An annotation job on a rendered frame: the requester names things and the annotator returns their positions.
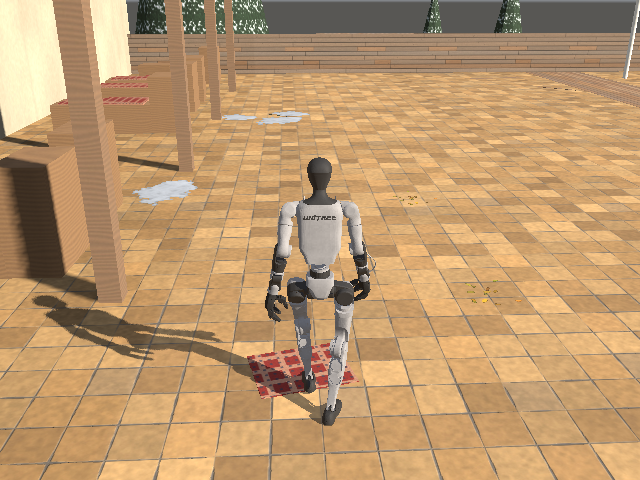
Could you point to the robot right upper arm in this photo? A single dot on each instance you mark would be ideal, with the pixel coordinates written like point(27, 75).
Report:
point(351, 211)

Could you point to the robot torso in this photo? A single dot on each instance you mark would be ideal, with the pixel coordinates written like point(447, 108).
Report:
point(319, 233)

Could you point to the robot right forearm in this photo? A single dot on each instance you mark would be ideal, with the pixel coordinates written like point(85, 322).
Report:
point(362, 265)

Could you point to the left robot hand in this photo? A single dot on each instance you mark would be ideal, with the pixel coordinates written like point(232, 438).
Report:
point(270, 306)

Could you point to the right robot hand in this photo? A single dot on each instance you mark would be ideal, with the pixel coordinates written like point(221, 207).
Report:
point(365, 286)

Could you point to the robot left forearm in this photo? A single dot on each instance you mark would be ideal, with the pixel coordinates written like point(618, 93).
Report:
point(277, 273)

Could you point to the robot left upper arm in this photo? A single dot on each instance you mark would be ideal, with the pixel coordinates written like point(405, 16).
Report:
point(288, 211)

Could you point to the left robot shin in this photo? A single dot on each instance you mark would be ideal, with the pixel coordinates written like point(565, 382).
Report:
point(305, 350)

